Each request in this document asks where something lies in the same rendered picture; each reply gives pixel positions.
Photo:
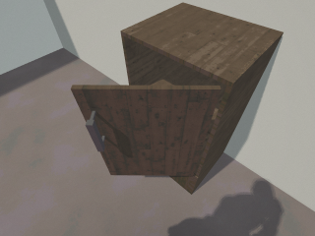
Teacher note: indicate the handle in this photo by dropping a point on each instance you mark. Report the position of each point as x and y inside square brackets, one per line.
[94, 133]

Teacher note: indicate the cupboard door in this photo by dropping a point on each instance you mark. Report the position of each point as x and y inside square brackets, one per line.
[150, 130]

